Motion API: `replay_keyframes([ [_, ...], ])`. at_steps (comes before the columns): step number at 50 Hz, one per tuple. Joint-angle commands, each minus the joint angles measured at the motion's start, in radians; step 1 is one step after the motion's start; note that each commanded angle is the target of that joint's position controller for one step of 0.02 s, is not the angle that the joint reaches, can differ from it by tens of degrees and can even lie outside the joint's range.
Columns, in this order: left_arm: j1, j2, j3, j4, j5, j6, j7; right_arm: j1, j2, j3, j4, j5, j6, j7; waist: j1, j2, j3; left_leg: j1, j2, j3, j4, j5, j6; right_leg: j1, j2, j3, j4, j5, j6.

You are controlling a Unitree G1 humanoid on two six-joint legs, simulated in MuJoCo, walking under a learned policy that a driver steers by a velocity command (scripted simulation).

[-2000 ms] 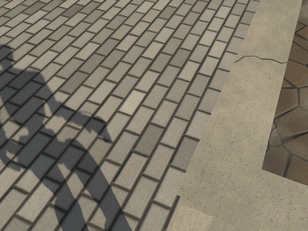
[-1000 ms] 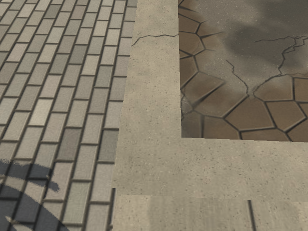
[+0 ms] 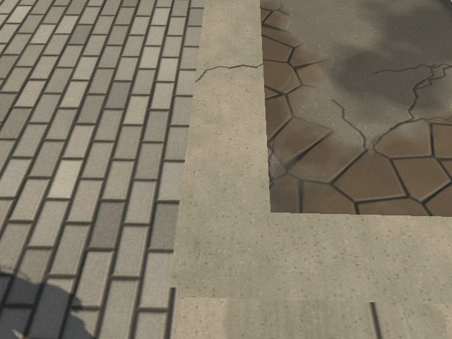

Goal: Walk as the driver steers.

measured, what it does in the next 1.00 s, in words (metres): walks ahead: left foot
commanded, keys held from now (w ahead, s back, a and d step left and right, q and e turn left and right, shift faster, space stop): w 1.00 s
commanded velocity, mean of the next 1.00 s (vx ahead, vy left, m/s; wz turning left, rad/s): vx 0.40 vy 0.00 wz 0.00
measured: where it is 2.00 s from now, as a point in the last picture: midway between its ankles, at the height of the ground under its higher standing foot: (236, 201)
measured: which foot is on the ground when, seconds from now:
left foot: down 0.00-0.24, up 0.26-0.64, down 0.66-1.00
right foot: down 0.00-0.68, up 0.70-1.00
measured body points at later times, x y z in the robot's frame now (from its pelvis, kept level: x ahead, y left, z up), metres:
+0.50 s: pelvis +0.13 -0.03 +0.01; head +0.15 -0.04 +0.45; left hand +0.05 +0.22 -0.13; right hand +0.30 -0.28 -0.11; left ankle +0.27 +0.13 -0.68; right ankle +0.02 -0.12 -0.74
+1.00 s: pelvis +0.42 +0.03 +0.01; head +0.43 +0.03 +0.46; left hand +0.58 +0.29 -0.10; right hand +0.41 -0.24 -0.13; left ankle +0.38 +0.11 -0.74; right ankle +0.57 -0.16 -0.67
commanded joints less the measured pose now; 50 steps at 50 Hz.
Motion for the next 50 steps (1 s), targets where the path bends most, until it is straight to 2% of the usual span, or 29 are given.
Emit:
replay_keyframes([
  [1,0.028,0.112,0.021,-0.022,-0.008,-0.007,0.007,0.029,-0.137,-0.027,-0.027,0.010,-0.004,-0.008,-0.001,0.027,0.016,-0.047,0.026,-0.049,-0.110,-0.338,0.054,-0.083,0.008,-0.017,-0.047,-0.272,-0.041],
  [3,0.006,0.107,0.019,-0.041,-0.013,-0.027,0.004,0.057,-0.158,-0.035,-0.034,0.018,-0.016,-0.008,-0.015,0.064,0.085,-0.070,0.100,-0.168,-0.169,-0.519,0.116,-0.194,0.001,-0.023,0.009,-0.362,-0.058],
  [5,-0.019,0.060,0.010,-0.061,-0.021,-0.061,-0.009,0.130,-0.203,-0.054,-0.020,0.025,-0.036,-0.004,-0.032,0.159,0.081,0.003,0.256,-0.394,-0.284,-0.578,0.206,-0.266,0.005,-0.089,0.171,-0.203,-0.045],
  [6,-0.033,0.063,0.010,-0.068,-0.024,-0.073,-0.015,0.132,-0.214,-0.061,-0.024,0.025,-0.041,-0.004,-0.032,0.165,0.092,-0.021,0.318,-0.473,-0.321,-0.555,0.241,-0.267,-0.028,-0.088,0.232,-0.153,-0.046],
  [8,0.000,0.068,0.014,-0.062,-0.027,-0.088,-0.025,0.075,-0.199,-0.060,-0.058,0.024,-0.046,0.002,0.008,0.145,0.084,-0.072,0.311,-0.433,-0.325,-0.476,0.228,-0.201,-0.053,-0.092,0.219,-0.181,-0.066],
  [10,0.108,0.061,0.020,-0.015,-0.031,-0.095,-0.028,-0.019,-0.185,-0.056,-0.100,0.040,-0.039,0.009,0.079,0.144,0.081,-0.215,0.204,-0.259,-0.260,-0.361,0.157,0.068,-0.032,-0.128,-0.029,-0.079,-0.082],
  [11,0.174,0.085,0.032,0.016,-0.026,-0.093,-0.027,-0.033,-0.158,-0.049,-0.115,0.035,-0.040,0.010,0.097,0.093,0.059,-0.265,0.138,-0.175,-0.151,-0.252,0.121,0.177,-0.034,-0.091,-0.066,-0.017,-0.074],
  [12,0.296,0.137,0.048,0.044,-0.022,-0.092,-0.024,-0.049,-0.093,-0.031,-0.133,0.025,-0.050,0.018,0.129,-0.091,-0.002,-0.359,0.045,-0.040,0.133,-0.151,0.068,0.306,-0.182,0.138,-0.166,-0.089,-0.111],
  [13,0.393,0.258,0.074,0.057,-0.019,-0.095,-0.036,-0.051,-0.065,-0.026,-0.178,0.029,-0.071,0.017,0.140,-0.328,-0.015,-0.547,-0.039,0.049,0.379,-0.245,0.037,0.388,-0.380,0.519,-0.300,-0.193,-0.242],
  [14,0.348,0.189,0.053,0.046,-0.007,-0.110,-0.042,-0.059,-0.116,-0.038,-0.179,0.043,-0.085,0.019,0.108,-0.208,0.037,-0.639,0.010,-0.027,0.570,-0.303,0.045,0.350,-0.431,0.595,-0.310,-0.217,-0.287],
  [15,0.288,0.132,0.038,0.021,-0.008,-0.121,-0.044,-0.037,-0.123,-0.040,-0.172,0.054,-0.094,0.030,0.072,-0.127,0.075,-0.694,0.054,-0.062,0.647,-0.214,0.063,0.347,-0.402,0.503,-0.300,-0.169,-0.263],
  [17,0.224,0.122,0.030,-0.010,-0.013,-0.122,-0.052,-0.043,-0.127,-0.047,-0.165,0.038,-0.104,0.040,0.047,-0.070,0.072,-0.717,0.109,-0.033,0.638,-0.060,0.071,0.347,-0.340,0.327,-0.312,0.015,-0.206],
  [19,0.245,0.081,0.015,-0.009,-0.005,-0.105,-0.048,-0.071,-0.111,-0.050,-0.178,0.026,-0.105,0.053,0.047,-0.088,0.049,-0.656,0.130,0.005,0.573,0.025,0.051,0.313,-0.279,0.178,-0.321,0.253,-0.175],
  [21,0.273,0.092,0.015,-0.008,-0.003,-0.092,-0.034,-0.121,-0.074,-0.040,-0.202,0.020,-0.098,0.061,0.059,-0.090,0.047,-0.625,0.122,0.047,0.485,0.088,0.017,0.273,-0.248,0.095,-0.337,0.355,-0.181],
  [24,0.278,0.133,0.020,-0.022,-0.001,-0.085,-0.015,-0.270,-0.034,-0.019,-0.268,0.022,-0.093,0.062,0.086,-0.078,0.088,-0.494,0.081,0.095,0.228,0.217,-0.009,0.133,-0.211,0.019,-0.386,0.329,-0.176],
  [26,0.310,0.153,0.027,-0.015,-0.007,-0.088,-0.012,-0.315,-0.046,-0.017,-0.292,0.029,-0.091,0.065,0.092,-0.098,0.102,-0.416,0.056,0.108,0.133,0.269,-0.004,0.110,-0.228,0.010,-0.416,0.305,-0.180],
  [29,0.303,0.156,0.037,-0.010,-0.023,-0.088,-0.011,-0.320,-0.086,-0.028,-0.318,0.035,-0.091,0.072,0.053,-0.105,0.104,-0.386,0.056,0.070,0.051,0.280,0.038,0.203,-0.279,-0.003,-0.386,0.394,-0.159],
  [31,0.273,0.174,0.047,-0.022,-0.016,-0.078,-0.010,-0.240,-0.129,-0.050,-0.308,0.032,-0.094,0.073,-0.008,-0.125,0.023,-0.269,0.021,0.082,0.048,0.238,0.072,0.276,-0.292,-0.027,-0.265,0.702,-0.133],
  [33,0.249,0.166,0.045,-0.039,-0.001,-0.059,-0.011,0.034,-0.191,-0.091,-0.229,0.037,-0.084,0.060,-0.142,-0.127,-0.156,0.085,-0.012,0.102,0.055,0.214,0.119,0.210,-0.233,-0.078,0.070,0.898,-0.090],
  [34,0.270,0.127,0.029,-0.065,0.019,-0.058,-0.012,0.204,-0.256,-0.109,-0.195,0.025,-0.076,0.049,-0.181,-0.005,-0.290,0.388,0.183,-0.131,0.074,0.141,0.177,-0.023,-0.175,-0.099,0.385,0.566,-0.068],
  [35,0.413,-0.041,-0.010,-0.062,0.003,-0.082,-0.025,0.252,-0.294,-0.112,-0.171,0.007,-0.074,0.060,-0.082,0.297,-0.439,0.635,0.410,-0.663,-0.111,-0.159,0.341,-0.360,0.029,-0.055,0.735,-0.235,-0.013],
  [36,0.339,0.065,0.011,-0.060,-0.026,-0.109,-0.031,0.201,-0.201,-0.088,-0.178,0.016,-0.079,0.064,-0.109,0.208,-0.347,0.554,0.381,-0.750,-0.230,-0.272,0.305,-0.465,-0.013,0.050,0.863,-0.285,-0.038],
  [37,0.226,0.126,0.029,-0.097,-0.053,-0.125,-0.034,0.107,-0.161,-0.077,-0.193,0.019,-0.086,0.062,-0.087,0.150,-0.176,0.398,0.361,-0.587,-0.244,-0.213,0.264,-0.535,-0.064,0.018,0.883,-0.204,-0.056],
  [38,0.167,0.135,0.031,-0.111,-0.050,-0.132,-0.027,0.024,-0.145,-0.072,-0.212,0.013,-0.093,0.064,-0.054,0.040,-0.107,0.236,0.327,-0.457,-0.267,-0.078,0.244,-0.487,-0.121,-0.001,0.836,-0.102,-0.062],
  [39,0.144,0.132,0.040,-0.115,-0.035,-0.129,-0.019,-0.022,-0.125,-0.068,-0.218,0.000,-0.100,0.069,-0.021,0.016,-0.068,0.113,0.291,-0.356,-0.287,0.043,0.230,-0.435,-0.156,-0.012,0.781,-0.043,-0.060],
  [40,0.167,0.116,0.044,-0.111,-0.028,-0.116,-0.016,-0.040,-0.100,-0.060,-0.215,-0.010,-0.103,0.071,0.016,0.039,-0.067,0.043,0.256,-0.282,-0.313,0.097,0.222,-0.371,-0.184,-0.005,0.750,-0.012,-0.060],
  [43,0.163,0.078,0.045,-0.123,-0.021,-0.085,-0.011,-0.008,-0.098,-0.059,-0.186,0.001,-0.109,0.070,0.042,0.064,-0.025,-0.048,0.228,-0.181,-0.381,0.138,0.241,-0.359,-0.208,-0.026,0.648,0.012,-0.041],
  [46,0.028,0.091,0.051,-0.178,-0.007,-0.082,-0.008,0.054,-0.142,-0.069,-0.165,0.000,-0.105,0.046,0.015,0.036,0.019,-0.018,0.228,-0.143,-0.412,0.177,0.247,-0.484,-0.220,-0.037,0.487,0.157,-0.006],
  [50,-0.120,0.064,0.040,-0.224,-0.008,-0.098,-0.024,0.128,-0.155,-0.069,-0.147,0.010,-0.092,0.028,-0.033,0.035,0.026,0.028,0.186,-0.051,-0.404,0.252,0.203,-0.468,-0.180,-0.080,0.217,0.370,0.002],
])
Keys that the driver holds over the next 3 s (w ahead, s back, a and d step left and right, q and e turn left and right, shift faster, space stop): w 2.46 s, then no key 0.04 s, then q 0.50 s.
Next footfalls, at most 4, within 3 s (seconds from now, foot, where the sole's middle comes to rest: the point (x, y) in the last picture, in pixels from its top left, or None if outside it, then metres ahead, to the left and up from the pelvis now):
0.66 left None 0.42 0.11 -0.78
1.22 right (273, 269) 0.74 -0.13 -0.78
1.76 left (202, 196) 1.04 0.11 -0.78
2.32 right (256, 138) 1.35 -0.11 -0.78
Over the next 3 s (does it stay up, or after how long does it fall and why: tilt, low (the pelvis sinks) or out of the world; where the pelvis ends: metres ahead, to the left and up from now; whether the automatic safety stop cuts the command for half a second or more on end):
stays up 1.43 0.02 0.00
